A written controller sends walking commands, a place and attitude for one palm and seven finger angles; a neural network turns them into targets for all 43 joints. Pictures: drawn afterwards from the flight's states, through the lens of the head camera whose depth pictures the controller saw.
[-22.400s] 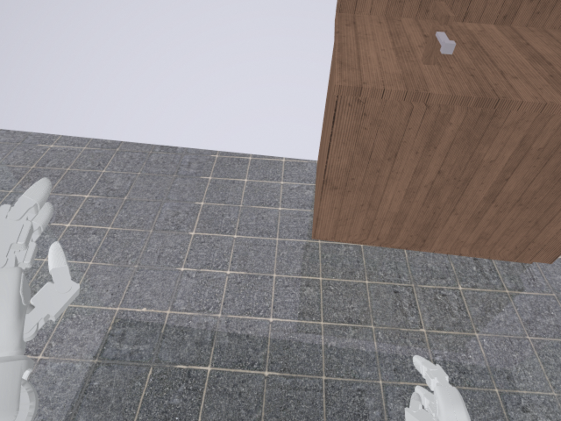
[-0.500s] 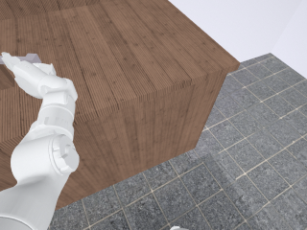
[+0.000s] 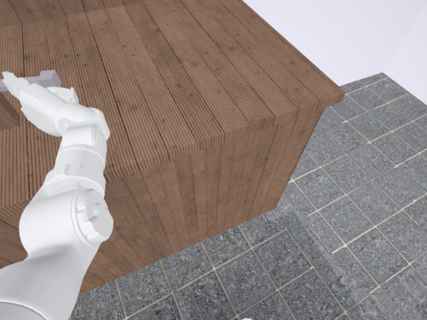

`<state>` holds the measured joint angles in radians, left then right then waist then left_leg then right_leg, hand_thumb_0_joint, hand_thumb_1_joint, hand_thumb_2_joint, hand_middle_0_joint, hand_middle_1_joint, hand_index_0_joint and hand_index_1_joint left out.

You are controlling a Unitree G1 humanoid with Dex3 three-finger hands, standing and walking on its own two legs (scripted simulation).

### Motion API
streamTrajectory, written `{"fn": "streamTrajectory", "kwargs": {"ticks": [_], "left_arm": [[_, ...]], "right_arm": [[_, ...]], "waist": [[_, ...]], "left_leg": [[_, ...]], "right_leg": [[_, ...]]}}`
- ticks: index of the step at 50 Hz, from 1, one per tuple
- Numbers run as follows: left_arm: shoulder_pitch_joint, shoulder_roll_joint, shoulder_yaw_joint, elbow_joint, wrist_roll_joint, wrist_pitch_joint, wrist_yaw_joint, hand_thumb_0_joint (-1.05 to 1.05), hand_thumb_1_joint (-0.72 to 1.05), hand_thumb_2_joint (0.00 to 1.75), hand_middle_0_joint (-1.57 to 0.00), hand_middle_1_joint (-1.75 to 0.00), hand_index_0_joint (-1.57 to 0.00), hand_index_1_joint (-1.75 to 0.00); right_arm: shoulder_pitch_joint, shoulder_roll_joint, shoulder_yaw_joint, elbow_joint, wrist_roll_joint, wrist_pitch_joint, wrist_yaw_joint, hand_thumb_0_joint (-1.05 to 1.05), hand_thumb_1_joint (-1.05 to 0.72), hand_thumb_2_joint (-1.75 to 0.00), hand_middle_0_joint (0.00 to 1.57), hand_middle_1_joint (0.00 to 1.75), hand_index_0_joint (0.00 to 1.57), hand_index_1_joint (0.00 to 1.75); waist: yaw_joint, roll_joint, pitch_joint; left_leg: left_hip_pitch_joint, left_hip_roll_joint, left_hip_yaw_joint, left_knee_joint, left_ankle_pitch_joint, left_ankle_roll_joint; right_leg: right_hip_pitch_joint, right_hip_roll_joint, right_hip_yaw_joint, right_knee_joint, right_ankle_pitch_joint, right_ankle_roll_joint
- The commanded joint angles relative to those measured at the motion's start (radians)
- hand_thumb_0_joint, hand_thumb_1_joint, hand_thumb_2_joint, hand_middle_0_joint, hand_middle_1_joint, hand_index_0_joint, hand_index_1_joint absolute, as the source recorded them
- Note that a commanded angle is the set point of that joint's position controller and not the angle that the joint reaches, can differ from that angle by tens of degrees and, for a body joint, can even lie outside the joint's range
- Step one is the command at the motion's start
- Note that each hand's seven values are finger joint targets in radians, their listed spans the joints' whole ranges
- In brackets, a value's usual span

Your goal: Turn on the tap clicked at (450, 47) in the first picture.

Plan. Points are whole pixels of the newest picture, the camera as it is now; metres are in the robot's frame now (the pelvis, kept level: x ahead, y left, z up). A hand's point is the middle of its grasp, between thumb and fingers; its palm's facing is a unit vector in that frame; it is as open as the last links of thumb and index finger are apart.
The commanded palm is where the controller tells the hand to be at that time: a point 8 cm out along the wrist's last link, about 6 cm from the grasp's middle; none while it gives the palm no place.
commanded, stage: lift the hand up off the lever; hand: left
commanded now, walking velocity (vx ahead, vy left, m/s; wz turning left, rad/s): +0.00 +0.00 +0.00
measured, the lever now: (50, 81) +0.54 +0.27 +0.15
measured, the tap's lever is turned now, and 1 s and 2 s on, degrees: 75 75 75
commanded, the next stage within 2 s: none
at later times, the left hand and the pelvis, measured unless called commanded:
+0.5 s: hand (69, 89) +0.49 +0.22 +0.17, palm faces +0.82 -0.57 -0.09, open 7.8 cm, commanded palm +0.43 +0.24 +0.17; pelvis +0.01 +0.00 +0.01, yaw +1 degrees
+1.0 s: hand (57, 87) +0.48 +0.23 +0.18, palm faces +0.82 -0.55 -0.13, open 7.8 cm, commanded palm +0.42 +0.25 +0.19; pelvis -0.02 -0.01 +0.01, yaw +2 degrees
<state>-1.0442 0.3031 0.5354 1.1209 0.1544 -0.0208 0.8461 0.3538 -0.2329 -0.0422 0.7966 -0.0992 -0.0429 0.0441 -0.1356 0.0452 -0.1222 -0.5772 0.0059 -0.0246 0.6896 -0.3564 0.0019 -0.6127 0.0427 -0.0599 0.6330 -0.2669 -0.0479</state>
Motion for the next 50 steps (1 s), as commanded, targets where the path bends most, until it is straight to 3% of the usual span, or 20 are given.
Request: {"fn": "streamTrajectory", "kwargs": {"ticks": [1,3,4,7,9,12,14,17,24,25,28,30,34,35,39,40,43,45,47,50], "left_arm": [[-0.479,0.212,-0.052,-0.223,0.030,-0.046,0.004,0.00,0.90,0.90,-0.15,-0.15,-0.15,-0.15],[-0.472,0.203,-0.056,-0.279,0.022,-0.054,-0.001,0.00,0.90,0.90,-0.15,-0.15,-0.15,-0.15],[-0.467,0.165,-0.085,-0.293,0.020,-0.054,-0.006,0.00,0.90,0.90,-0.15,-0.15,-0.15,-0.15],[-0.436,0.160,-0.080,-0.306,0.009,-0.042,-0.011,0.00,0.90,0.90,-0.15,-0.15,-0.15,-0.15],[-0.470,0.124,-0.117,-0.315,0.006,-0.030,-0.015,0.00,0.90,0.90,-0.15,-0.15,-0.15,-0.15],[-0.464,0.125,-0.107,-0.350,0.003,-0.022,-0.008,0.00,0.90,0.90,-0.15,-0.15,-0.15,-0.15],[-0.481,0.106,-0.123,-0.359,0.006,-0.012,-0.003,0.00,0.90,0.90,-0.15,-0.15,-0.15,-0.15],[-0.468,0.101,-0.121,-0.369,0.008,0.006,0.002,0.00,0.90,0.90,-0.15,-0.15,-0.15,-0.15],[-0.397,0.094,-0.102,-0.390,0.002,0.057,0.011,0.00,0.90,0.90,-0.15,-0.15,-0.15,-0.15],[-0.371,0.142,-0.057,-0.393,0.003,0.064,0.013,0.00,0.90,0.90,-0.15,-0.15,-0.15,-0.15],[-0.398,0.137,-0.076,-0.382,0.008,0.087,0.010,0.00,0.90,0.90,-0.15,-0.15,-0.15,-0.15],[-0.433,0.190,-0.052,-0.375,0.021,0.089,0.010,0.00,0.90,0.90,-0.15,-0.15,-0.15,-0.15],[-0.501,0.123,-0.135,-0.371,0.036,0.069,0.002,0.00,0.90,0.90,-0.15,-0.15,-0.15,-0.15],[-0.503,0.151,-0.115,-0.351,0.036,0.065,0.000,0.00,0.90,0.90,-0.15,-0.15,-0.15,-0.15],[-0.516,0.149,-0.131,-0.298,0.008,0.063,-0.018,0.00,0.90,0.90,-0.15,-0.15,-0.15,-0.15],[-0.513,0.175,-0.110,-0.281,0.008,0.061,-0.019,0.00,0.90,0.90,-0.15,-0.15,-0.15,-0.15],[-0.552,0.174,-0.131,-0.248,0.008,0.063,-0.017,0.00,0.90,0.90,-0.15,-0.15,-0.15,-0.15],[-0.570,0.223,-0.097,-0.233,0.014,0.059,-0.009,0.00,0.90,0.90,-0.15,-0.15,-0.15,-0.15],[-0.618,0.219,-0.114,-0.240,0.020,0.053,-0.003,0.00,0.90,0.90,-0.15,-0.15,-0.15,-0.15],[-0.593,0.253,-0.078,-0.257,0.026,0.039,0.006,0.00,0.90,0.90,-0.15,-0.15,-0.15,-0.15]], "right_arm": [[0.096,-0.156,-0.049,-0.058,-0.001,-0.019,-0.013,0.00,-0.90,-0.90,0.20,0.30,0.20,0.30],[0.091,-0.150,-0.051,-0.061,0.002,-0.019,-0.013,0.00,-0.90,-0.90,0.20,0.30,0.20,0.30],[0.083,-0.147,-0.052,-0.061,0.003,-0.019,-0.012,0.00,-0.90,-0.90,0.20,0.30,0.20,0.30],[0.077,-0.149,-0.053,-0.058,0.005,-0.016,-0.013,0.00,-0.90,-0.90,0.20,0.30,0.20,0.30],[0.061,-0.147,-0.051,-0.056,0.008,-0.014,-0.017,0.00,-0.90,-0.90,0.20,0.30,0.20,0.30],[0.050,-0.142,-0.054,-0.051,0.008,-0.017,-0.019,0.00,-0.90,-0.90,0.20,0.30,0.20,0.30],[0.041,-0.140,-0.053,-0.046,0.006,-0.018,-0.020,0.00,-0.90,-0.90,0.20,0.30,0.20,0.30],[0.029,-0.138,-0.053,-0.046,0.006,-0.017,-0.023,0.00,-0.90,-0.90,0.20,0.30,0.20,0.30],[0.005,-0.132,-0.050,-0.055,0.011,-0.020,-0.030,0.00,-0.90,-0.90,0.20,0.30,0.20,0.30],[0.002,-0.138,-0.051,-0.056,0.011,-0.018,-0.034,0.00,-0.90,-0.90,0.20,0.30,0.20,0.30],[-0.021,-0.134,-0.043,-0.057,0.017,-0.018,-0.044,0.00,-0.90,-0.90,0.20,0.30,0.20,0.30],[-0.031,-0.139,-0.043,-0.049,0.018,-0.020,-0.053,0.00,-0.90,-0.90,0.20,0.30,0.20,0.30],[-0.031,-0.129,-0.039,-0.040,0.018,-0.040,-0.053,0.00,-0.90,-0.90,0.20,0.30,0.20,0.30],[-0.028,-0.135,-0.041,-0.033,0.018,-0.042,-0.056,0.00,-0.90,-0.90,0.20,0.30,0.20,0.30],[-0.024,-0.137,-0.036,-0.033,0.025,-0.048,-0.060,0.00,-0.90,-0.90,0.20,0.30,0.20,0.30],[-0.019,-0.141,-0.038,-0.028,0.026,-0.046,-0.062,0.00,-0.90,-0.90,0.20,0.30,0.20,0.30],[-0.016,-0.143,-0.032,-0.026,0.028,-0.049,-0.061,0.00,-0.90,-0.90,0.20,0.30,0.20,0.30],[-0.012,-0.150,-0.034,-0.022,0.027,-0.049,-0.060,0.00,-0.90,-0.90,0.20,0.30,0.20,0.30],[-0.005,-0.149,-0.033,-0.021,0.024,-0.054,-0.057,0.00,-0.90,-0.90,0.20,0.30,0.20,0.30],[0.008,-0.150,-0.039,-0.024,0.021,-0.055,-0.052,0.00,-0.90,-0.90,0.20,0.30,0.20,0.30]], "waist": [[0.000,-0.007,-0.381],[0.014,0.009,-0.416],[0.011,0.023,-0.411],[0.021,0.022,-0.397],[0.006,0.008,-0.371],[0.022,0.034,-0.394],[0.015,0.013,-0.386],[0.026,0.026,-0.388],[0.052,-0.041,-0.383],[0.069,-0.035,-0.387],[0.049,-0.083,-0.326],[0.050,-0.063,-0.310],[0.022,-0.032,-0.307],[0.024,-0.034,-0.303],[0.015,-0.026,-0.302],[0.022,-0.025,-0.308],[0.002,-0.036,-0.289],[0.014,-0.015,-0.298],[-0.002,-0.007,-0.309],[0.022,-0.001,-0.375]], "left_leg": [[0.115,0.001,0.016,-0.055,0.353,0.023],[0.146,0.001,0.016,-0.053,0.401,0.018],[0.160,0.002,0.017,-0.052,0.415,0.015],[0.175,0.003,0.010,-0.057,0.443,0.009],[0.168,0.003,0.012,-0.064,0.421,0.010],[0.205,0.003,0.006,-0.066,0.467,0.001],[0.201,0.002,0.008,-0.065,0.460,-0.001],[0.209,0.004,0.010,-0.072,0.484,-0.007],[0.191,0.003,0.024,-0.091,0.478,-0.002],[0.184,0.001,0.023,-0.098,0.470,-0.002],[0.150,-0.001,0.031,-0.114,0.383,0.013],[0.144,-0.003,0.026,-0.122,0.335,0.017],[0.160,-0.006,0.025,-0.121,0.296,0.019],[0.159,-0.007,0.020,-0.122,0.281,0.020],[0.135,-0.015,0.023,-0.130,0.229,0.023],[0.136,-0.015,0.017,-0.134,0.226,0.023],[0.121,-0.013,0.013,-0.141,0.197,0.025],[0.115,-0.014,0.009,-0.144,0.188,0.024],[0.117,-0.011,0.011,-0.139,0.185,0.027],[0.136,-0.010,0.010,-0.137,0.230,0.023]], "right_leg": [[0.300,-0.023,0.014,-0.049,0.307,0.034],[0.331,-0.022,0.014,-0.045,0.347,0.031],[0.325,-0.021,0.012,-0.046,0.350,0.030],[0.328,-0.020,0.006,-0.045,0.357,0.027],[0.330,-0.022,0.006,-0.054,0.352,0.029],[0.337,-0.021,0.000,-0.050,0.362,0.024],[0.338,-0.022,0.000,-0.054,0.364,0.026],[0.347,-0.023,-0.001,-0.052,0.378,0.024],[0.416,-0.030,0.002,-0.066,0.429,0.029],[0.435,-0.032,0.003,-0.067,0.428,0.027],[0.432,-0.043,0.014,-0.094,0.391,0.039],[0.420,-0.047,0.023,-0.108,0.341,0.038],[0.371,-0.041,0.022,-0.115,0.279,0.037],[0.366,-0.041,0.021,-0.119,0.259,0.036],[0.372,-0.048,0.035,-0.139,0.222,0.042],[0.374,-0.047,0.032,-0.140,0.215,0.039],[0.352,-0.046,0.033,-0.152,0.174,0.041],[0.350,-0.046,0.033,-0.153,0.154,0.037],[0.338,-0.045,0.038,-0.155,0.152,0.040],[0.377,-0.039,0.031,-0.138,0.199,0.035]]}}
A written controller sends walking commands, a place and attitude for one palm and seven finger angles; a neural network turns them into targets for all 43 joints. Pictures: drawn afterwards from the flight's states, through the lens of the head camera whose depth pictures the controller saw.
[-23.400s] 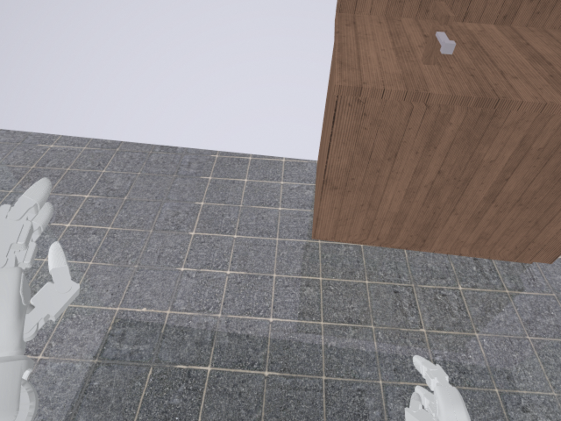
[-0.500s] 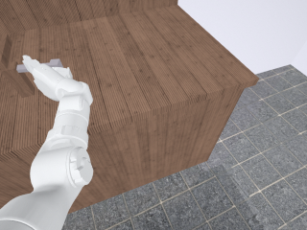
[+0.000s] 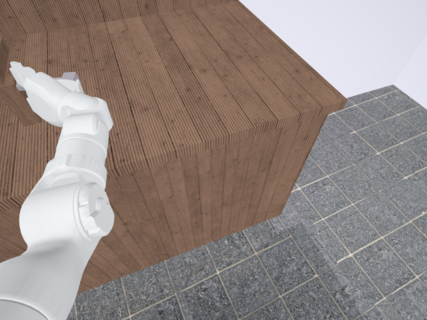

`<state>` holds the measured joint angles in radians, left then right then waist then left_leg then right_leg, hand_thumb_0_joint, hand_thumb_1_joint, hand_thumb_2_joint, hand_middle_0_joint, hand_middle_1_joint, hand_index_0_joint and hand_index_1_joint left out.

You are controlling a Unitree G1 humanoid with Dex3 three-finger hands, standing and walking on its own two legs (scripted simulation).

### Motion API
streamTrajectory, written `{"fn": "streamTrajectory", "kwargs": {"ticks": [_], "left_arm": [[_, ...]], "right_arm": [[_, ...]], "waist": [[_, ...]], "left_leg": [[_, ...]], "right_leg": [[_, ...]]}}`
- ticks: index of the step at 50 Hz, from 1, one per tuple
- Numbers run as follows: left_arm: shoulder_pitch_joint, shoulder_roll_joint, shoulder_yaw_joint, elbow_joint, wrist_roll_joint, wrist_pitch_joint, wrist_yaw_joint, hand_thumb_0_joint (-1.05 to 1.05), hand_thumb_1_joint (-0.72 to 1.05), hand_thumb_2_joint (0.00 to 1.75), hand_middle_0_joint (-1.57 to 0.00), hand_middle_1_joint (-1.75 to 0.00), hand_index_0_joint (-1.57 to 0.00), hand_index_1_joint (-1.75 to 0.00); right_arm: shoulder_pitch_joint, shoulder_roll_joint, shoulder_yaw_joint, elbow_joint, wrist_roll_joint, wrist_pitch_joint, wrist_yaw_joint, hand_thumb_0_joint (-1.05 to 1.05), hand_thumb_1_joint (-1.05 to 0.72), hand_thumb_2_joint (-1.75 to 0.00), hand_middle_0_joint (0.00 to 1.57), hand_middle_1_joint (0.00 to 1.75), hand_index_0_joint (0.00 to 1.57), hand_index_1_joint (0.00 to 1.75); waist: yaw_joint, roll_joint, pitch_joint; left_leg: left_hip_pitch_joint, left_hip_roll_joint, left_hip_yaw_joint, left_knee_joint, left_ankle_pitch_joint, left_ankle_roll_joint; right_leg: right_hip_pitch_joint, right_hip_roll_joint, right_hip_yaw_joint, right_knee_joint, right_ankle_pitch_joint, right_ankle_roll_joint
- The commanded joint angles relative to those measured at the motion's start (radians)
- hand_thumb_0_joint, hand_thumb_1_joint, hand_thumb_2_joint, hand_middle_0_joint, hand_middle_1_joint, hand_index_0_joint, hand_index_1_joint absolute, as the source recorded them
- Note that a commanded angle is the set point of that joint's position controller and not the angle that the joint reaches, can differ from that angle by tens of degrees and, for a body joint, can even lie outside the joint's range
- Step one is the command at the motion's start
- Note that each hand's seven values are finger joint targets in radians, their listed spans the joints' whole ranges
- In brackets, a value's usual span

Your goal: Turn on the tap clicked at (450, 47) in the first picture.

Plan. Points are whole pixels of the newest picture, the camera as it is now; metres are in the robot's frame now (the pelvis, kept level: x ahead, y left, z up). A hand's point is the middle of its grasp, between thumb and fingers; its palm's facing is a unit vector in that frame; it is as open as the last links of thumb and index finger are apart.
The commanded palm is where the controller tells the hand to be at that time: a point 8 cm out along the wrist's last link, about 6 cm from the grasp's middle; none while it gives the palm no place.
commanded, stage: lift the hand up off the lever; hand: left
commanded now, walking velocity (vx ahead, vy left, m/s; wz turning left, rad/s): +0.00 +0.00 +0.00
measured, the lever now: (71, 81) +0.57 +0.27 +0.14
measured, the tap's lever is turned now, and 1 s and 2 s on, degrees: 75 75 75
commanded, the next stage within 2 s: draw the hand back beside the body in 1.40 s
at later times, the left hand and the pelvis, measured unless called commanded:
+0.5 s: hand (75, 78) +0.50 +0.22 +0.20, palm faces +0.81 -0.59 -0.09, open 7.8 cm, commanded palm +0.44 +0.24 +0.20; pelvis +0.01 +0.01 +0.01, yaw -1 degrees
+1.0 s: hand (70, 73) +0.49 +0.22 +0.21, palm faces +0.80 -0.59 -0.09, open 7.8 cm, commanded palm +0.44 +0.24 +0.22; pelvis +0.02 +0.00 +0.01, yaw +0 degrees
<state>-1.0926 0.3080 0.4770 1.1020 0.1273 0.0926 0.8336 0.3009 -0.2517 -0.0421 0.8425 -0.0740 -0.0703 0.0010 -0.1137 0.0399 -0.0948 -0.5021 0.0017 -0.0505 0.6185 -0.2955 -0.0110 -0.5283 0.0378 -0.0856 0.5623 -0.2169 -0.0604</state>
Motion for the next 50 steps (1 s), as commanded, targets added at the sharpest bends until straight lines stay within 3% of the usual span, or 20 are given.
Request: {"fn": "streamTrajectory", "kwargs": {"ticks": [1,2,4,6,8,13,17,21,22,24,26,28,31,33,39,42,45,47,48,50], "left_arm": [[-0.527,0.232,-0.033,-0.216,0.053,-0.072,0.017,0.00,0.90,0.90,-0.15,-0.15,-0.15,-0.15],[-0.533,0.205,-0.055,-0.219,0.054,-0.069,0.014,0.00,0.90,0.90,-0.15,-0.15,-0.15,-0.15],[-0.519,0.213,-0.041,-0.202,0.046,-0.062,0.017,0.00,0.90,0.90,-0.15,-0.15,-0.15,-0.15],[-0.520,0.244,-0.015,-0.216,0.038,-0.060,0.016,0.00,0.90,0.90,-0.15,-0.15,-0.15,-0.15],[-0.523,0.232,-0.019,-0.219,0.039,-0.057,0.020,0.00,0.90,0.90,-0.15,-0.15,-0.15,-0.15],[-0.514,0.236,-0.011,-0.272,0.046,-0.054,0.028,0.00,0.90,0.90,-0.15,-0.15,-0.15,-0.15],[-0.467,0.196,-0.030,-0.334,0.033,-0.043,0.017,0.00,0.90,0.90,-0.15,-0.15,-0.15,-0.15],[-0.448,0.166,-0.048,-0.306,0.014,-0.003,0.003,0.00,0.90,0.90,-0.15,-0.15,-0.15,-0.15],[-0.459,0.182,-0.034,-0.340,0.010,-0.004,0.005,0.00,0.90,0.90,-0.15,-0.15,-0.15,-0.15],[-0.476,0.148,-0.062,-0.374,0.009,0.001,0.007,0.00,0.90,0.90,-0.15,-0.15,-0.15,-0.15],[-0.450,0.146,-0.059,-0.406,0.013,0.007,0.009,0.00,0.90,0.90,-0.15,-0.15,-0.15,-0.15],[-0.468,0.121,-0.082,-0.395,0.014,0.025,0.009,0.00,0.90,0.90,-0.15,-0.15,-0.15,-0.15],[-0.425,0.161,-0.043,-0.387,0.004,0.045,0.003,0.00,0.90,0.90,-0.15,-0.15,-0.15,-0.15],[-0.456,0.141,-0.068,-0.395,0.005,0.051,-0.002,0.00,0.90,0.90,-0.15,-0.15,-0.15,-0.15],[-0.462,0.106,-0.095,-0.444,0.000,0.056,-0.008,0.00,0.90,0.90,-0.15,-0.15,-0.15,-0.15],[-0.435,0.065,-0.121,-0.437,-0.017,0.080,-0.019,0.00,0.90,0.90,-0.15,-0.15,-0.15,-0.15],[-0.438,0.084,-0.098,-0.448,-0.022,0.097,-0.015,0.00,0.90,0.90,-0.15,-0.15,-0.15,-0.15],[-0.466,0.075,-0.108,-0.438,-0.020,0.109,-0.008,0.00,0.90,0.90,-0.15,-0.15,-0.15,-0.15],[-0.475,0.100,-0.090,-0.438,-0.013,0.110,-0.002,0.00,0.90,0.90,-0.15,-0.15,-0.15,-0.15],[-0.498,0.124,-0.074,-0.465,0.000,0.110,0.008,0.00,0.90,0.90,-0.15,-0.15,-0.15,-0.15]], "right_arm": [[0.066,-0.128,-0.036,-0.072,-0.003,-0.028,-0.008,0.00,-0.90,-0.90,0.20,0.30,0.20,0.30],[0.067,-0.129,-0.037,-0.072,-0.004,-0.029,-0.004,0.00,-0.90,-0.90,0.20,0.30,0.20,0.30],[0.072,-0.134,-0.036,-0.073,-0.003,-0.029,-0.003,0.00,-0.90,-0.90,0.20,0.30,0.20,0.30],[0.072,-0.136,-0.038,-0.076,-0.001,-0.029,-0.004,0.00,-0.90,-0.90,0.20,0.30,0.20,0.30],[0.074,-0.133,-0.037,-0.075,-0.004,-0.033,-0.001,0.00,-0.90,-0.90,0.20,0.30,0.20,0.30],[0.068,-0.130,-0.038,-0.076,-0.004,-0.040,0.004,0.00,-0.90,-0.90,0.20,0.30,0.20,0.30],[0.058,-0.127,-0.043,-0.084,-0.001,-0.045,0.006,0.00,-0.90,-0.90,0.20,0.30,0.20,0.30],[0.037,-0.130,-0.038,-0.078,0.007,-0.043,-0.002,0.00,-0.90,-0.90,0.20,0.30,0.20,0.30],[0.034,-0.129,-0.040,-0.082,0.007,-0.044,-0.003,0.00,-0.90,-0.90,0.20,0.30,0.20,0.30],[0.018,-0.122,-0.039,-0.082,0.007,-0.048,-0.003,0.00,-0.90,-0.90,0.20,0.30,0.20,0.30],[0.008,-0.118,-0.040,-0.086,0.008,-0.051,-0.004,0.00,-0.90,-0.90,0.20,0.30,0.20,0.30],[0.002,-0.118,-0.037,-0.081,0.007,-0.048,-0.006,0.00,-0.90,-0.90,0.20,0.30,0.20,0.30],[-0.013,-0.120,-0.038,-0.088,0.013,-0.040,-0.014,0.00,-0.90,-0.90,0.20,0.30,0.20,0.30],[-0.022,-0.116,-0.035,-0.090,0.014,-0.039,-0.019,0.00,-0.90,-0.90,0.20,0.30,0.20,0.30],[-0.036,-0.110,-0.038,-0.095,0.018,-0.039,-0.020,0.00,-0.90,-0.90,0.20,0.30,0.20,0.30],[-0.049,-0.109,-0.035,-0.097,0.023,-0.036,-0.022,0.00,-0.90,-0.90,0.20,0.30,0.20,0.30],[-0.063,-0.111,-0.035,-0.096,0.026,-0.034,-0.025,0.00,-0.90,-0.90,0.20,0.30,0.20,0.30],[-0.066,-0.107,-0.031,-0.092,0.024,-0.035,-0.025,0.00,-0.90,-0.90,0.20,0.30,0.20,0.30],[-0.063,-0.108,-0.032,-0.089,0.023,-0.035,-0.026,0.00,-0.90,-0.90,0.20,0.30,0.20,0.30],[-0.071,-0.109,-0.035,-0.089,0.021,-0.035,-0.026,0.00,-0.90,-0.90,0.20,0.30,0.20,0.30]], "waist": [[-0.002,-0.001,-0.387],[-0.009,0.015,-0.382],[-0.007,-0.021,-0.372],[0.002,-0.001,-0.375],[0.002,-0.026,-0.368],[0.016,-0.001,-0.378],[0.029,-0.007,-0.398],[0.018,-0.031,-0.302],[0.029,-0.032,-0.323],[0.026,-0.023,-0.335],[0.044,-0.001,-0.354],[0.029,-0.031,-0.319],[0.052,-0.033,-0.326],[0.039,-0.055,-0.316],[0.047,-0.017,-0.355],[0.048,-0.021,-0.327],[0.063,-0.035,-0.323],[0.052,-0.052,-0.300],[0.054,-0.054,-0.308],[0.070,-0.020,-0.340]], "left_leg": [[0.055,-0.003,0.037,-0.071,0.177,0.035],[0.062,-0.003,0.042,-0.069,0.181,0.034],[0.056,-0.001,0.041,-0.076,0.173,0.036],[0.058,0.001,0.043,-0.084,0.174,0.035],[0.058,0.001,0.045,-0.088,0.174,0.037],[0.085,0.005,0.049,-0.094,0.209,0.033],[0.122,0.007,0.058,-0.101,0.265,0.030],[0.113,0.010,0.055,-0.126,0.227,0.028],[0.121,0.006,0.055,-0.127,0.231,0.029],[0.142,0.006,0.060,-0.126,0.246,0.028],[0.159,0.007,0.057,-0.127,0.282,0.020],[0.155,0.005,0.059,-0.128,0.279,0.021],[0.151,0.002,0.063,-0.136,0.270,0.022],[0.153,0.001,0.065,-0.135,0.266,0.025],[0.199,-0.001,0.061,-0.131,0.313,0.017],[0.198,-0.001,0.061,-0.139,0.319,0.014],[0.199,-0.003,0.052,-0.152,0.310,0.012],[0.187,-0.003,0.055,-0.154,0.292,0.016],[0.186,-0.001,0.055,-0.156,0.292,0.014],[0.197,-0.003,0.052,-0.155,0.303,0.012]], "right_leg": [[0.290,-0.033,0.053,-0.064,0.156,0.047],[0.279,-0.031,0.052,-0.067,0.156,0.047],[0.285,-0.030,0.050,-0.072,0.147,0.048],[0.297,-0.032,0.052,-0.076,0.146,0.047],[0.301,-0.029,0.049,-0.082,0.144,0.049],[0.317,-0.026,0.046,-0.080,0.169,0.044],[0.354,-0.024,0.040,-0.078,0.225,0.041],[0.330,-0.029,0.036,-0.100,0.176,0.042],[0.346,-0.029,0.040,-0.102,0.181,0.042],[0.351,-0.029,0.040,-0.105,0.195,0.042],[0.361,-0.028,0.036,-0.093,0.218,0.036],[0.352,-0.031,0.034,-0.099,0.222,0.040],[0.377,-0.037,0.042,-0.104,0.221,0.040],[0.375,-0.040,0.044,-0.110,0.228,0.045],[0.386,-0.037,0.040,-0.102,0.264,0.039],[0.385,-0.038,0.037,-0.107,0.267,0.039],[0.397,-0.038,0.033,-0.115,0.247,0.036],[0.385,-0.040,0.035,-0.121,0.232,0.041],[0.391,-0.041,0.035,-0.121,0.230,0.039],[0.400,-0.039,0.036,-0.116,0.233,0.034]]}}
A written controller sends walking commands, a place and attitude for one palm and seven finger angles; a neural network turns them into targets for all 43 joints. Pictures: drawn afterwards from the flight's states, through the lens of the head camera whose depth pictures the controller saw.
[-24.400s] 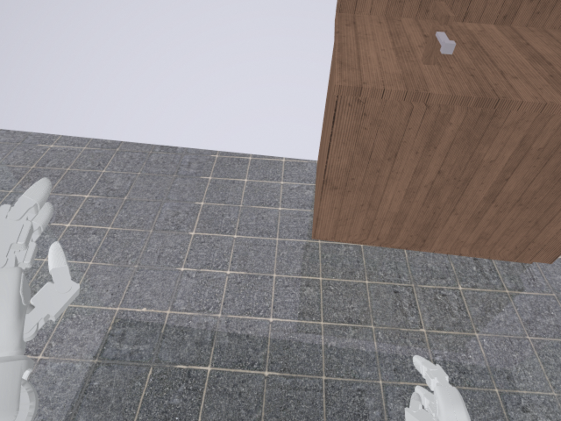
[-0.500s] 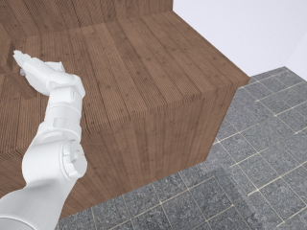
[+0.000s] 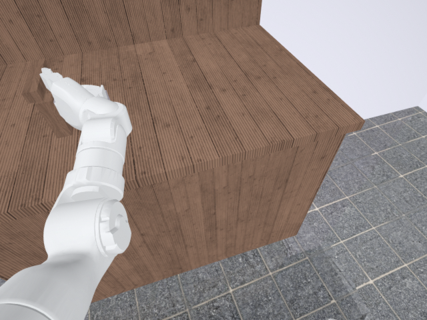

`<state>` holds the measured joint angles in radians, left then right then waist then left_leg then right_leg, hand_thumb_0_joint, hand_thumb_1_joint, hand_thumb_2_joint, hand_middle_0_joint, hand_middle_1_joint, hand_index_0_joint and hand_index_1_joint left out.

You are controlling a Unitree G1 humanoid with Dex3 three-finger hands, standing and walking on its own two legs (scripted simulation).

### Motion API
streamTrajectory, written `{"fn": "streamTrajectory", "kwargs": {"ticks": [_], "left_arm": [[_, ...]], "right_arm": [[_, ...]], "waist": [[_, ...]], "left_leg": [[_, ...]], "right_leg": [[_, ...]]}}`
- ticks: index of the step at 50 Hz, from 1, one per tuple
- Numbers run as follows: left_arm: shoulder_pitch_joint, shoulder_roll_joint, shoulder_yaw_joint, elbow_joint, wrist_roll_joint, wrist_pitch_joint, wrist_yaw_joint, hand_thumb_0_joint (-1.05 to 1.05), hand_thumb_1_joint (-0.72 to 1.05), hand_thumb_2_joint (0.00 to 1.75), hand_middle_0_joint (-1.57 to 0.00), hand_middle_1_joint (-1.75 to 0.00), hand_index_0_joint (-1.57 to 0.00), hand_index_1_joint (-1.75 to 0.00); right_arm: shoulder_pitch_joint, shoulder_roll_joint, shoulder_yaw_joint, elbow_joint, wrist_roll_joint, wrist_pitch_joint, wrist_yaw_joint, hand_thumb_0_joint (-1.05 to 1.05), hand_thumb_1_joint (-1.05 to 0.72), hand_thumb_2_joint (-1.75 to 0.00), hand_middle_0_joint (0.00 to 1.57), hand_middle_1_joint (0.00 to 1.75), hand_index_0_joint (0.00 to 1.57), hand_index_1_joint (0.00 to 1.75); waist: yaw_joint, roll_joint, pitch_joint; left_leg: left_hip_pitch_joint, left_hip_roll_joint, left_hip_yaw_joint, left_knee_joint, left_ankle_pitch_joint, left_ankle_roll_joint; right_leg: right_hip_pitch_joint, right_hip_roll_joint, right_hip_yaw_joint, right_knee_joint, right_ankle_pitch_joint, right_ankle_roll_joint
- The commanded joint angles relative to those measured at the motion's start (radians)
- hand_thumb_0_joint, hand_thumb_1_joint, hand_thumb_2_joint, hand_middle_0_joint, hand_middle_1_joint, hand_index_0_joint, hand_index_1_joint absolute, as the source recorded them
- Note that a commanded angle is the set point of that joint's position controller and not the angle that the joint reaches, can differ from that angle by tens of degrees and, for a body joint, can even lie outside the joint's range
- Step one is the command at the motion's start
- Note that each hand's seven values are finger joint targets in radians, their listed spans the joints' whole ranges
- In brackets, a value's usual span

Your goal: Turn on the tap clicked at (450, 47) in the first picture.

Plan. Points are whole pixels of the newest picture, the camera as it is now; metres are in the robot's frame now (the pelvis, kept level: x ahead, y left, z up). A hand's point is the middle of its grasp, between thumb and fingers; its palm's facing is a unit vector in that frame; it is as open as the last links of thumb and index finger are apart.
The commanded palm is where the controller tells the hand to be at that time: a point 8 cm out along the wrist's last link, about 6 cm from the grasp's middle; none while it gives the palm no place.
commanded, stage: lift the hand up off the lever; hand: left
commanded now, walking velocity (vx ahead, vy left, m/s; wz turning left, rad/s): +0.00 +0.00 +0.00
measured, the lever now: (101, 99) +0.55 +0.26 +0.13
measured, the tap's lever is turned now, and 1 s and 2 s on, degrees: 75 75 75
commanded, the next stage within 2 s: draw the hand back beside the body in 0.40 s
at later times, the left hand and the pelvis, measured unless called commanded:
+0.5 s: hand (97, 86) +0.47 +0.22 +0.21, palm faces +0.81 -0.57 -0.10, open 7.8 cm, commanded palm +0.41 +0.24 +0.21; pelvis +0.00 -0.01 +0.00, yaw -1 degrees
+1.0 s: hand (58, 148) +0.32 +0.23 +0.21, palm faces +0.39 -0.91 -0.17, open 7.7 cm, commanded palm +0.29 +0.26 +0.20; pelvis -0.02 +0.00 +0.01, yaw -1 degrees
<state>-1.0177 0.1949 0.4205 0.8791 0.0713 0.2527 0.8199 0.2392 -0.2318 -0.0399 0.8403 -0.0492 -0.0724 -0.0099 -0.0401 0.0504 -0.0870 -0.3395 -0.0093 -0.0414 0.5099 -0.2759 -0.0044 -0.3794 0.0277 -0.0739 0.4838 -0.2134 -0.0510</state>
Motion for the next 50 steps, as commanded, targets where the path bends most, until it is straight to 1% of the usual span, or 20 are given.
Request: {"fn": "streamTrajectory", "kwargs": {"ticks": [1,10,14,20,25,26,27,29,31,33,35,36,37,38,40,41,44,45,48,50], "left_arm": [[-0.587,0.224,-0.032,-0.243,0.060,-0.049,0.026,0.00,0.90,0.90,-0.15,-0.15,-0.15,-0.15],[-0.521,0.274,0.021,-0.213,0.059,-0.021,0.022,0.00,0.90,0.90,-0.15,-0.15,-0.15,-0.15],[-0.516,0.248,-0.010,-0.173,0.059,0.000,0.015,0.00,0.90,0.90,-0.15,-0.15,-0.15,-0.15],[-0.536,0.279,0.000,-0.245,0.070,-0.030,0.011,0.00,0.90,0.90,-0.15,-0.15,-0.15,-0.15],[-0.485,0.195,-0.059,-0.327,0.040,-0.026,-0.009,0.00,0.90,0.90,-0.15,-0.15,-0.15,-0.15],[-0.369,0.164,-0.202,-0.421,0.061,-0.029,-0.168,0.00,0.90,0.90,-0.15,-0.15,-0.15,-0.15],[-0.289,0.241,-0.123,-0.460,0.032,-0.035,-0.242,0.00,0.90,0.90,-0.15,-0.16,-0.15,-0.16],[-0.162,0.228,-0.151,-0.546,-0.032,-0.046,-0.387,0.00,0.90,0.90,-0.15,-0.16,-0.15,-0.16],[-0.001,0.286,-0.104,-0.588,-0.111,-0.060,-0.535,0.00,0.90,0.90,-0.16,-0.17,-0.16,-0.17],[0.077,0.344,-0.024,-0.692,-0.171,-0.045,-0.582,0.00,0.90,0.90,-0.16,-0.17,-0.16,-0.17],[0.118,0.368,0.014,-0.761,-0.177,-0.013,-0.549,0.00,0.90,0.90,-0.16,-0.18,-0.16,-0.18],[0.206,0.544,0.017,-0.728,-0.142,-0.127,-0.592,0.00,0.90,0.90,-0.16,-0.18,-0.16,-0.18],[0.258,0.524,0.014,-0.691,-0.144,-0.184,-0.612,0.00,0.90,0.90,-0.16,-0.19,-0.16,-0.19],[0.235,0.494,-0.033,-0.759,-0.146,-0.237,-0.632,0.00,0.90,0.90,-0.16,-0.19,-0.16,-0.19],[0.155,0.454,-0.094,-0.921,-0.142,-0.321,-0.653,0.00,0.90,0.90,-0.16,-0.19,-0.16,-0.19],[0.144,0.425,-0.117,-0.934,-0.138,-0.348,-0.653,0.00,0.90,0.90,-0.17,-0.20,-0.17,-0.20],[0.193,0.297,-0.221,-0.880,-0.145,-0.388,-0.662,0.00,0.90,0.90,-0.17,-0.21,-0.17,-0.21],[0.213,0.259,-0.256,-0.868,-0.145,-0.397,-0.668,0.00,0.90,0.90,-0.17,-0.21,-0.17,-0.21],[0.263,0.248,-0.267,-0.838,-0.144,-0.410,-0.668,0.00,0.90,0.90,-0.17,-0.22,-0.17,-0.22],[0.324,0.303,-0.210,-0.864,-0.143,-0.420,-0.666,0.00,0.90,0.90,-0.18,-0.22,-0.18,-0.22]], "right_arm": [[-0.009,-0.124,-0.034,-0.086,-0.005,-0.033,-0.014,0.00,-0.90,-0.90,0.20,0.30,0.20,0.30],[0.000,-0.131,-0.036,-0.091,-0.004,-0.030,-0.016,0.00,-0.90,-0.90,0.20,0.30,0.20,0.30],[0.007,-0.133,-0.030,-0.088,0.002,-0.032,-0.016,0.00,-0.90,-0.90,0.20,0.30,0.20,0.30],[0.012,-0.131,-0.039,-0.087,0.003,-0.038,-0.016,0.00,-0.90,-0.90,0.20,0.30,0.20,0.30],[-0.009,-0.129,-0.040,-0.099,0.012,-0.045,-0.015,0.00,-0.90,-0.90,0.20,0.30,0.20,0.30],[0.001,-0.155,-0.049,-0.121,0.023,-0.024,-0.037,0.00,-0.90,-0.90,0.20,0.30,0.20,0.30],[0.005,-0.155,-0.049,-0.148,0.039,-0.020,-0.055,0.00,-0.90,-0.90,0.20,0.30,0.20,0.30],[-0.015,-0.137,-0.026,-0.183,0.062,-0.007,-0.084,0.00,-0.90,-0.90,0.20,0.30,0.20,0.30],[-0.034,-0.132,-0.008,-0.210,0.086,0.004,-0.105,0.00,-0.90,-0.90,0.20,0.30,0.20,0.30],[-0.089,-0.113,0.009,-0.247,0.100,0.000,-0.119,0.00,-0.90,-0.90,0.20,0.30,0.20,0.30],[-0.146,-0.102,0.022,-0.256,0.105,-0.008,-0.117,0.00,-0.90,-0.90,0.20,0.30,0.20,0.30],[-0.120,-0.135,0.015,-0.242,0.084,-0.019,-0.086,0.00,-0.90,-0.90,0.20,0.30,0.20,0.30],[-0.130,-0.126,0.016,-0.257,0.084,-0.025,-0.070,0.00,-0.90,-0.90,0.20,0.30,0.20,0.30],[-0.152,-0.118,0.018,-0.278,0.091,-0.034,-0.063,0.00,-0.90,-0.90,0.20,0.30,0.20,0.30],[-0.182,-0.112,0.017,-0.308,0.098,-0.065,-0.054,0.00,-0.90,-0.90,0.20,0.30,0.20,0.30],[-0.178,-0.110,0.020,-0.307,0.093,-0.078,-0.051,0.00,-0.90,-0.90,0.20,0.30,0.20,0.30],[-0.172,-0.112,0.017,-0.300,0.096,-0.103,-0.046,0.00,-0.90,-0.90,0.20,0.30,0.20,0.30],[-0.174,-0.112,0.018,-0.298,0.100,-0.107,-0.045,0.00,-0.90,-0.90,0.20,0.30,0.20,0.30],[-0.182,-0.108,0.026,-0.289,0.097,-0.100,-0.046,0.00,-0.90,-0.90,0.20,0.30,0.20,0.30],[-0.195,-0.115,0.024,-0.291,0.095,-0.091,-0.047,0.00,-0.90,-0.90,0.20,0.30,0.20,0.30]], "waist": [[-0.013,-0.029,-0.350],[0.010,-0.066,-0.370],[-0.014,-0.112,-0.297],[0.000,-0.044,-0.359],[0.003,-0.022,-0.352],[-0.014,-0.057,-0.368],[0.013,-0.069,-0.398],[0.034,-0.109,-0.342],[0.067,-0.137,-0.276],[0.112,-0.106,-0.252],[0.134,-0.050,-0.174],[0.071,-0.026,-0.097],[0.084,-0.081,-0.095],[0.077,-0.062,-0.103],[0.065,0.077,-0.143],[0.052,0.091,-0.145],[0.029,-0.042,-0.090],[0.027,-0.011,-0.058],[0.033,-0.043,-0.013],[0.053,-0.037,-0.047]], "left_leg": [[0.037,0.009,0.047,-0.043,0.286,0.007],[0.023,0.008,0.056,-0.051,0.286,0.015],[-0.003,0.010,0.062,-0.060,0.243,0.022],[0.030,0.008,0.057,-0.056,0.272,0.020],[0.070,0.008,0.060,-0.063,0.303,0.015],[0.118,0.007,0.069,-0.056,0.352,0.026],[0.137,0.005,0.076,-0.060,0.365,0.038],[0.145,0.007,0.073,-0.094,0.352,0.044],[0.160,0.014,0.070,-0.125,0.327,0.048],[0.163,0.016,0.075,-0.138,0.293,0.046],[0.155,0.020,0.075,-0.149,0.240,0.036],[0.143,0.029,0.087,-0.156,0.207,0.037],[0.111,0.022,0.085,-0.157,0.183,0.036],[0.130,0.018,0.089,-0.161,0.174,0.037],[0.203,0.011,0.101,-0.155,0.180,0.035],[0.226,0.009,0.095,-0.156,0.190,0.032],[0.237,0.008,0.079,-0.170,0.132,0.039],[0.248,0.006,0.079,-0.175,0.103,0.040],[0.218,-0.003,0.064,-0.197,0.011,0.041],[0.225,-0.005,0.060,-0.209,0.015,0.038]], "right_leg": [[0.246,-0.030,0.027,-0.037,0.235,0.027],[0.294,-0.034,0.032,-0.041,0.277,0.035],[0.266,-0.040,0.034,-0.061,0.244,0.045],[0.291,-0.036,0.037,-0.052,0.271,0.036],[0.296,-0.029,0.029,-0.056,0.278,0.029],[0.333,-0.024,0.045,-0.023,0.381,0.024],[0.381,-0.027,0.051,-0.036,0.429,0.027],[0.430,-0.029,0.064,-0.061,0.464,0.034],[0.457,-0.027,0.072,-0.085,0.448,0.034],[0.478,-0.032,0.083,-0.107,0.402,0.039],[0.434,-0.037,0.089,-0.133,0.284,0.039],[0.391,-0.058,0.089,-0.127,0.298,0.050],[0.408,-0.053,0.092,-0.122,0.258,0.050],[0.405,-0.047,0.097,-0.127,0.227,0.044],[0.369,-0.040,0.103,-0.145,0.200,0.033],[0.352,-0.031,0.093,-0.145,0.198,0.030],[0.286,-0.008,0.079,-0.167,0.114,0.034],[0.254,-0.007,0.078,-0.180,0.079,0.031],[0.245,-0.011,0.077,-0.200,-0.013,0.029],[0.282,-0.014,0.071,-0.202,-0.014,0.025]]}}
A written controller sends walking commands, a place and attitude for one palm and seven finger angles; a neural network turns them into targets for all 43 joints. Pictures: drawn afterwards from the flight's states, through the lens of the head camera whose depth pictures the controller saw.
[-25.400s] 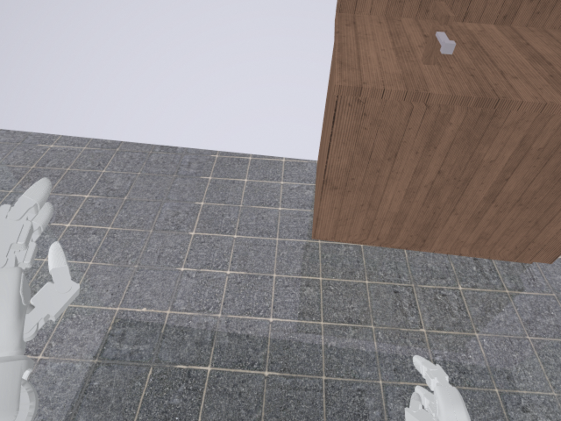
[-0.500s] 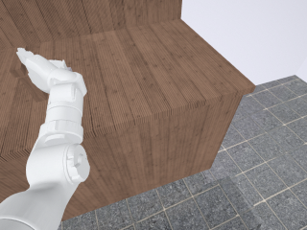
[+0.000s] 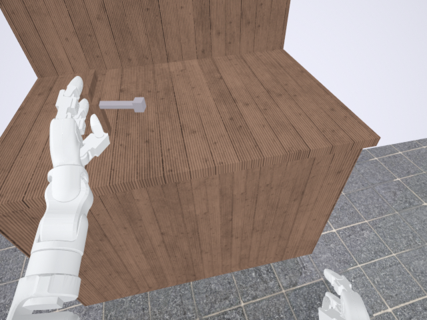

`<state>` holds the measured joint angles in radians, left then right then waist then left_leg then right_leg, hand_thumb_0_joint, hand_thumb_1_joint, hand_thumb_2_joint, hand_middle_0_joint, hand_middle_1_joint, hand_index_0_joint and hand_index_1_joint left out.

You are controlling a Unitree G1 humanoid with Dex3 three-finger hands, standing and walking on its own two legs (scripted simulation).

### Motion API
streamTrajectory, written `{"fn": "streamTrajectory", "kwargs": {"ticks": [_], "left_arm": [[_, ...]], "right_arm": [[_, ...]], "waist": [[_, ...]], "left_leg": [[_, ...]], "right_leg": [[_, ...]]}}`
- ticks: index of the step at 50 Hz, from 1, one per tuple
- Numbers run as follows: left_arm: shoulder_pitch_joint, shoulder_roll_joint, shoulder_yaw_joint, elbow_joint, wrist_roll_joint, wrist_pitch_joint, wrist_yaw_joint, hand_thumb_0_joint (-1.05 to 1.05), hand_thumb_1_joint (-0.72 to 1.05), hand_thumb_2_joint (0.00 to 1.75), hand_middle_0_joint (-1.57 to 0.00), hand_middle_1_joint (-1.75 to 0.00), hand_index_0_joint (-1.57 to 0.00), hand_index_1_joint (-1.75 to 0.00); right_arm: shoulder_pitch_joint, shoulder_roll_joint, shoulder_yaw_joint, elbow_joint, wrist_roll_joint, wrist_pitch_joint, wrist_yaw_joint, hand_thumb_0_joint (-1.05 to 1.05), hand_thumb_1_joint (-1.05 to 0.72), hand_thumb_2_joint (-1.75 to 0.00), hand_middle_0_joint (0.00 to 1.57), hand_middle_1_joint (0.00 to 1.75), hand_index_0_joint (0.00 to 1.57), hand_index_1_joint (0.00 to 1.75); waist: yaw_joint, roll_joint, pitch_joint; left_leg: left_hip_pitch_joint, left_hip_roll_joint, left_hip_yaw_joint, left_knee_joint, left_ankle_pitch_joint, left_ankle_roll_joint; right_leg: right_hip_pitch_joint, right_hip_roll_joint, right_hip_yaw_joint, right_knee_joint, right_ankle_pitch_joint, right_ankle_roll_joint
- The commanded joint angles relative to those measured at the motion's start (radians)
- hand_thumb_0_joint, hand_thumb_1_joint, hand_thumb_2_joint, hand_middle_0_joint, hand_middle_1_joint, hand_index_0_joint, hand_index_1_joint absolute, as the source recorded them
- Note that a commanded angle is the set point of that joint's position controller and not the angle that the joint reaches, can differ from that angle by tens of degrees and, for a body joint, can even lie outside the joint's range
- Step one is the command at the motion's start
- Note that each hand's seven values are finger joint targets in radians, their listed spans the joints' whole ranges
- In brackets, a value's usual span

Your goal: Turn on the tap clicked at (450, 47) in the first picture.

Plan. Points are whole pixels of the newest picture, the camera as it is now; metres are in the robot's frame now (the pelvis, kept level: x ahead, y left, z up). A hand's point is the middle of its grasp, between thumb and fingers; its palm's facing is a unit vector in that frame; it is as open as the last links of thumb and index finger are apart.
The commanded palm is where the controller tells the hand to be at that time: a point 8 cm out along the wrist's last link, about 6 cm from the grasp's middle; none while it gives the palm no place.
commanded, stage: draw the hand back beside the body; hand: left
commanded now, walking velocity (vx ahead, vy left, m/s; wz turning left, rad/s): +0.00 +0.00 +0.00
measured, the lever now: (139, 104) +0.57 +0.27 +0.13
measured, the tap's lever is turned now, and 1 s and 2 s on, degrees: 75 75 75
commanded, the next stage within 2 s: step back with the hand held close in 0.98 s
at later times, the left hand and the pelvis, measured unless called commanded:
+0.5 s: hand (84, 184) +0.25 +0.24 +0.18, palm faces +0.39 -0.89 -0.25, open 7.5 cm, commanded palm +0.20 +0.28 +0.18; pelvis +0.00 +0.01 +0.00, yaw -1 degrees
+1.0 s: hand (65, 219) +0.20 +0.25 +0.16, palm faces +0.45 -0.85 -0.29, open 7.4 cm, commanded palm +0.15 +0.28 +0.17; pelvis +0.00 +0.00 +0.00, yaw +0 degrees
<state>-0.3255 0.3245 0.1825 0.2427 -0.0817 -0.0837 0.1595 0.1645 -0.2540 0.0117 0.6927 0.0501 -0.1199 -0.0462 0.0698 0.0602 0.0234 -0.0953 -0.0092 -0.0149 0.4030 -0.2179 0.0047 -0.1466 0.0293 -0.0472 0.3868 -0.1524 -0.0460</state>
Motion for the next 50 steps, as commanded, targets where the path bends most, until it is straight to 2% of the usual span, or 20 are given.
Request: {"fn": "streamTrajectory", "kwargs": {"ticks": [1,4,5,8,10,13,17,19,21,24,25,26,29,35,39,40,43,46,49,50], "left_arm": [[-0.330,0.173,0.037,-0.238,0.009,-0.084,-0.006,0.00,0.90,0.90,-0.18,-0.23,-0.18,-0.23],[-0.236,0.195,0.082,-0.300,0.006,-0.092,-0.012,0.00,0.90,0.90,-0.18,-0.24,-0.18,-0.24],[-0.196,0.235,0.127,-0.333,0.007,-0.096,-0.013,0.00,0.90,0.90,-0.18,-0.24,-0.18,-0.24],[-0.109,0.218,0.143,-0.392,0.000,-0.098,-0.020,0.00,0.90,0.90,-0.18,-0.25,-0.18,-0.25],[-0.062,0.231,0.164,-0.470,0.003,-0.104,-0.025,0.00,0.90,0.90,-0.19,-0.26,-0.19,-0.26],[0.018,0.191,0.140,-0.503,0.002,-0.106,-0.028,0.00,0.90,0.90,-0.19,-0.26,-0.19,-0.26],[0.114,0.149,0.103,-0.571,0.006,-0.114,-0.031,0.00,0.90,0.90,-0.19,-0.28,-0.19,-0.28],[0.163,0.154,0.112,-0.591,0.006,-0.118,-0.029,0.00,0.90,0.90,-0.19,-0.28,-0.19,-0.28],[0.222,0.159,0.124,-0.628,0.010,-0.123,-0.028,0.00,0.90,0.90,-0.20,-0.29,-0.20,-0.29],[0.317,0.167,0.147,-0.664,0.009,-0.127,-0.026,0.00,0.90,0.90,-0.20,-0.30,-0.20,-0.30],[0.343,0.185,0.166,-0.679,0.011,-0.129,-0.025,0.00,0.90,0.90,-0.20,-0.30,-0.20,-0.30],[0.371,0.160,0.152,-0.691,0.011,-0.131,-0.026,0.00,0.90,0.90,-0.20,-0.30,-0.20,-0.30],[0.453,0.170,0.172,-0.736,0.012,-0.133,-0.024,0.00,0.90,0.90,-0.20,-0.30,-0.20,-0.30],[0.609,0.173,0.194,-0.818,0.011,-0.128,-0.026,0.00,0.90,0.90,-0.20,-0.30,-0.20,-0.30],[0.529,0.154,0.163,-0.799,0.019,-0.120,-0.016,0.00,0.90,0.90,-0.20,-0.30,-0.20,-0.30],[0.505,0.169,0.171,-0.810,0.020,-0.119,-0.012,0.00,0.90,0.90,-0.20,-0.30,-0.20,-0.30],[0.515,0.147,0.155,-0.773,0.018,-0.113,-0.007,0.00,0.90,0.90,-0.20,-0.30,-0.20,-0.30],[0.520,0.152,0.160,-0.794,0.021,-0.112,-0.005,0.00,0.90,0.90,-0.20,-0.30,-0.20,-0.30],[0.547,0.150,0.161,-0.777,0.014,-0.106,-0.012,0.00,0.90,0.90,-0.20,-0.30,-0.20,-0.30],[0.556,0.169,0.181,-0.777,0.013,-0.104,-0.012,0.00,0.90,0.90,-0.20,-0.30,-0.20,-0.30]], "right_arm": [[-0.131,-0.081,-0.021,-0.151,-0.007,-0.037,-0.010,0.00,-0.90,-0.90,0.20,0.30,0.20,0.30],[-0.143,-0.073,-0.012,-0.166,-0.017,-0.026,-0.011,0.00,-0.90,-0.90,0.20,0.30,0.20,0.30],[-0.148,-0.079,-0.015,-0.168,-0.018,-0.024,-0.012,0.00,-0.90,-0.90,0.20,0.30,0.20,0.30],[-0.151,-0.062,-0.010,-0.182,-0.026,-0.019,-0.012,0.00,-0.90,-0.90,0.20,0.30,0.20,0.30],[-0.156,-0.064,-0.014,-0.192,-0.028,-0.023,-0.010,0.00,-0.90,-0.90,0.20,0.30,0.20,0.30],[-0.147,-0.061,-0.016,-0.195,-0.031,-0.030,-0.007,0.00,-0.90,-0.90,0.20,0.30,0.20,0.30],[-0.145,-0.064,-0.022,-0.192,-0.032,-0.044,-0.002,0.00,-0.90,-0.90,0.20,0.30,0.20,0.30],[-0.143,-0.068,-0.029,-0.188,-0.034,-0.049,-0.002,0.00,-0.90,-0.90,0.20,0.30,0.20,0.30],[-0.144,-0.069,-0.031,-0.187,-0.037,-0.057,-0.002,0.00,-0.90,-0.90,0.20,0.30,0.20,0.30],[-0.141,-0.068,-0.038,-0.189,-0.042,-0.061,-0.001,0.00,-0.90,-0.90,0.20,0.30,0.20,0.30],[-0.142,-0.073,-0.041,-0.186,-0.041,-0.065,0.000,0.00,-0.90,-0.90,0.20,0.30,0.20,0.30],[-0.141,-0.064,-0.038,-0.189,-0.042,-0.067,0.001,0.00,-0.90,-0.90,0.20,0.30,0.20,0.30],[-0.138,-0.064,-0.041,-0.195,-0.047,-0.074,0.002,0.00,-0.90,-0.90,0.20,0.30,0.20,0.30],[-0.133,-0.062,-0.045,-0.205,-0.050,-0.090,0.004,0.00,-0.90,-0.90,0.20,0.30,0.20,0.30],[-0.128,-0.056,-0.039,-0.197,-0.050,-0.098,-0.006,0.00,-0.90,-0.90,0.20,0.30,0.20,0.30],[-0.134,-0.060,-0.040,-0.195,-0.048,-0.102,-0.010,0.00,-0.90,-0.90,0.20,0.30,0.20,0.30],[-0.134,-0.051,-0.033,-0.195,-0.049,-0.104,-0.013,0.00,-0.90,-0.90,0.20,0.30,0.20,0.30],[-0.142,-0.048,-0.030,-0.195,-0.052,-0.113,-0.012,0.00,-0.90,-0.90,0.20,0.30,0.20,0.30],[-0.142,-0.051,-0.029,-0.195,-0.054,-0.111,-0.008,0.00,-0.90,-0.90,0.20,0.30,0.20,0.30],[-0.144,-0.055,-0.032,-0.194,-0.052,-0.112,-0.008,0.00,-0.90,-0.90,0.20,0.30,0.20,0.30]], "waist": [[-0.046,-0.036,-0.166],[-0.027,-0.054,-0.171],[-0.015,-0.008,-0.190],[-0.012,-0.039,-0.162],[-0.004,0.041,-0.175],[-0.013,-0.006,-0.135],[-0.018,0.015,-0.111],[-0.019,-0.034,-0.098],[-0.011,0.009,-0.102],[-0.004,-0.042,-0.110],[-0.002,-0.015,-0.096],[-0.003,0.002,-0.092],[0.000,-0.029,-0.081],[0.000,0.006,-0.043],[-0.020,-0.026,-0.012],[-0.021,0.008,-0.006],[-0.016,-0.042,-0.004],[-0.006,0.018,-0.034],[-0.004,-0.046,-0.018],[-0.002,-0.028,-0.027]], "left_leg": [[-0.023,-0.004,0.029,-0.108,-0.037,0.027],[-0.028,0.001,0.025,-0.124,0.014,0.021],[-0.016,0.004,0.023,-0.129,0.032,0.015],[-0.026,0.011,0.029,-0.137,0.067,0.012],[-0.009,0.011,0.027,-0.141,0.091,0.004],[-0.013,0.016,0.025,-0.148,0.090,0.004],[0.005,0.016,0.023,-0.148,0.090,0.004],[-0.001,0.015,0.020,-0.149,0.072,0.008],[0.005,0.013,0.019,-0.147,0.092,0.005],[0.001,0.010,0.026,-0.135,0.105,0.010],[-0.002,0.012,0.022,-0.135,0.105,0.006],[-0.005,0.011,0.023,-0.137,0.101,0.004],[-0.014,0.012,0.025,-0.129,0.098,0.006],[-0.021,0.013,0.026,-0.110,0.079,0.007],[-0.032,0.008,0.026,-0.099,0.012,0.014],[-0.023,0.005,0.026,-0.097,0.000,0.015],[-0.033,0.003,0.021,-0.099,-0.027,0.018],[-0.026,0.003,0.017,-0.103,-0.002,0.014],[-0.041,0.008,0.015,-0.104,0.020,0.015],[-0.033,0.010,0.016,-0.103,0.028,0.014]], "right_leg": [[0.071,-0.018,0.044,-0.103,-0.074,0.018],[0.128,-0.016,0.038,-0.099,-0.023,0.014],[0.142,-0.014,0.036,-0.096,-0.008,0.011],[0.167,-0.014,0.037,-0.102,0.032,0.012],[0.177,-0.012,0.038,-0.102,0.047,0.007],[0.165,-0.007,0.035,-0.108,0.041,0.010],[0.147,-0.006,0.036,-0.115,0.032,0.011],[0.142,-0.003,0.033,-0.120,0.018,0.014],[0.149,-0.007,0.033,-0.116,0.030,0.012],[0.162,-0.011,0.035,-0.115,0.040,0.016],[0.157,-0.010,0.035,-0.116,0.037,0.014],[0.156,-0.013,0.035,-0.114,0.032,0.015],[0.155,-0.014,0.036,-0.115,0.030,0.016],[0.129,-0.021,0.043,-0.120,0.010,0.018],[0.092,-0.023,0.045,-0.135,-0.063,0.026],[0.080,-0.024,0.049,-0.139,-0.069,0.024],[0.086,-0.028,0.044,-0.139,-0.110,0.027],[0.109,-0.031,0.040,-0.123,-0.079,0.021],[0.115,-0.028,0.041,-0.120,-0.061,0.024],[0.118,-0.028,0.042,-0.119,-0.051,0.023]]}}
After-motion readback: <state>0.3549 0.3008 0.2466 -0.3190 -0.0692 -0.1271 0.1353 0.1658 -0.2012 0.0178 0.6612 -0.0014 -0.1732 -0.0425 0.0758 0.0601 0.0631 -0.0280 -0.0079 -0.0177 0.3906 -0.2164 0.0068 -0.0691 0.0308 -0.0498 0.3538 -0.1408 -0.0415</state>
